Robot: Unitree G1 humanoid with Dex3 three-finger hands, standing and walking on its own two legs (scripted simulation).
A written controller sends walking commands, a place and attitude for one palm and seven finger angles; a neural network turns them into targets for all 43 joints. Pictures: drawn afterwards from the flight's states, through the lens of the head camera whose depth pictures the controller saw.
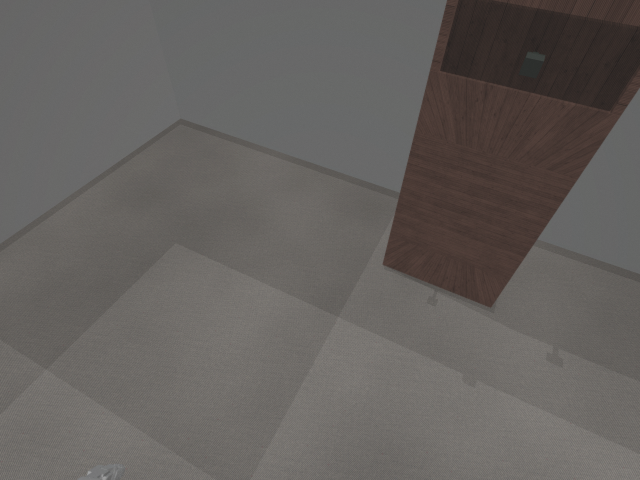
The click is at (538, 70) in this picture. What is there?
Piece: drawer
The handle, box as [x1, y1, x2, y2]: [519, 51, 545, 77]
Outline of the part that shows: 545,55 533,51 527,52 519,74 536,77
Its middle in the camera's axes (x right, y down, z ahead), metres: +0.46 -0.38 +0.83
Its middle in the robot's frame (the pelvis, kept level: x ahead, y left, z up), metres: +0.92 -0.41 +0.12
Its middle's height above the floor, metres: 0.90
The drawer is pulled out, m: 0.00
